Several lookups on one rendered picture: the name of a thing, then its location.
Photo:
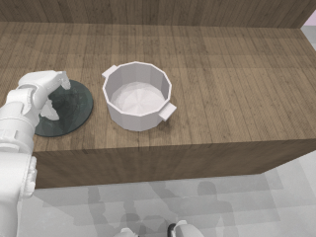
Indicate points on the robot right shin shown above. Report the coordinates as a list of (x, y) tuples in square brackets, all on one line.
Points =
[(181, 223)]

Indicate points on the robot right thigh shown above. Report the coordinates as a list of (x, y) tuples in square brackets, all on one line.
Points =
[(185, 230)]

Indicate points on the left robot hand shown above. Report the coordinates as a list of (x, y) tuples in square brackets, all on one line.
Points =
[(50, 80)]

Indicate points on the table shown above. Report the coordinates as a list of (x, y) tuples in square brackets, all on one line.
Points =
[(243, 78)]

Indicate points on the lid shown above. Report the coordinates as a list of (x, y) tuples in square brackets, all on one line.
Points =
[(78, 106)]

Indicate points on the robot left upper arm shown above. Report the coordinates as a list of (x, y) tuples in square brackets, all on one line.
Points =
[(18, 175)]

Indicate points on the knob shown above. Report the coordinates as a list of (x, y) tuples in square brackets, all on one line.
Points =
[(58, 101)]

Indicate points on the left robot forearm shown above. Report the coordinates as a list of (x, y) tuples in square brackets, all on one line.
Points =
[(20, 116)]

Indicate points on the pot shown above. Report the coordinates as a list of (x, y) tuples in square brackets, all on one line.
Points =
[(137, 95)]

